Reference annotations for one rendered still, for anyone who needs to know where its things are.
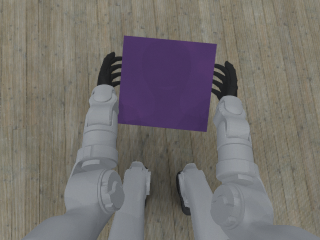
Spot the robot right hand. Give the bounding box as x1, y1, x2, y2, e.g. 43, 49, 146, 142
211, 61, 238, 102

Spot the left robot thigh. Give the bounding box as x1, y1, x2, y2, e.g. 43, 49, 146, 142
108, 166, 151, 240

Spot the right robot forearm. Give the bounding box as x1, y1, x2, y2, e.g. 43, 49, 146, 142
213, 95, 269, 198

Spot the robot left hand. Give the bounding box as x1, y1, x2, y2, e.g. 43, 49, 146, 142
97, 51, 122, 87

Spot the robot left upper arm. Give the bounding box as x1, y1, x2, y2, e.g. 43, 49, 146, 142
21, 168, 125, 240

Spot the carton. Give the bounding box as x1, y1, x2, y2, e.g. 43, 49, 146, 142
117, 35, 217, 132

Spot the robot right upper arm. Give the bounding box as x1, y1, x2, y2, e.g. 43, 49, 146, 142
210, 182, 320, 240

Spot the robot right foot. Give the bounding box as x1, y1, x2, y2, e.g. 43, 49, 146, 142
176, 171, 191, 216

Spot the left robot forearm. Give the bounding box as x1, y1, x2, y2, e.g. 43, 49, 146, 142
64, 84, 119, 206

